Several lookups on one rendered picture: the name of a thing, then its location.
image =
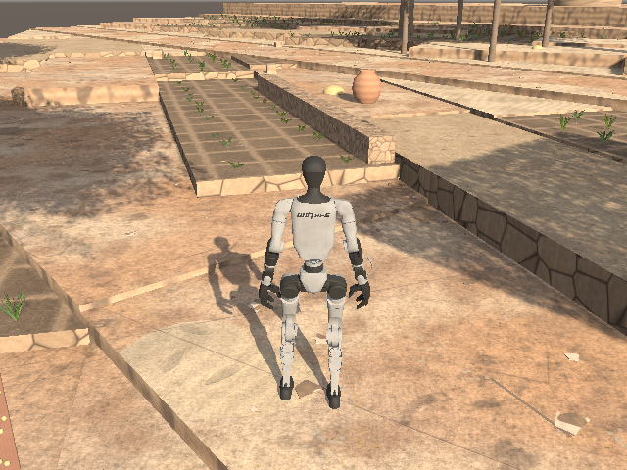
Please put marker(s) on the robot head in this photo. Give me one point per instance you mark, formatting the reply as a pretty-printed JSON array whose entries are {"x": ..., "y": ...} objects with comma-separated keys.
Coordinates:
[{"x": 313, "y": 168}]

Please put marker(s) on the robot left hand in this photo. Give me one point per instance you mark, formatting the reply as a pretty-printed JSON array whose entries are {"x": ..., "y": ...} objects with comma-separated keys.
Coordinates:
[{"x": 264, "y": 296}]

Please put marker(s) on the right robot forearm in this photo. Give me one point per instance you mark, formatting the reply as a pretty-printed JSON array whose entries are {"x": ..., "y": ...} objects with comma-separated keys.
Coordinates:
[{"x": 358, "y": 265}]

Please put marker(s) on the left robot foot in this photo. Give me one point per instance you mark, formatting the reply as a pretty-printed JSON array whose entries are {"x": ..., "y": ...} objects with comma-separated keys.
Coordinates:
[{"x": 285, "y": 392}]

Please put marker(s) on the robot right upper arm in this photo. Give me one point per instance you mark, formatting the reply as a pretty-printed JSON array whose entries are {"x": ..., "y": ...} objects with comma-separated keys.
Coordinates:
[{"x": 344, "y": 207}]

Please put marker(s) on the robot right hand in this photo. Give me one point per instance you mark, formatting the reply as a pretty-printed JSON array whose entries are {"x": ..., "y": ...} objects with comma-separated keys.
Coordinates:
[{"x": 364, "y": 296}]

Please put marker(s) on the robot left upper arm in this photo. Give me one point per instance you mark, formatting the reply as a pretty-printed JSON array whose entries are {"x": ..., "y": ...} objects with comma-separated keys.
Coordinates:
[{"x": 282, "y": 207}]

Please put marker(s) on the left robot forearm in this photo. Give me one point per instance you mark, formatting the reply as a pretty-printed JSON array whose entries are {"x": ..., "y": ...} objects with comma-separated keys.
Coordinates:
[{"x": 269, "y": 265}]

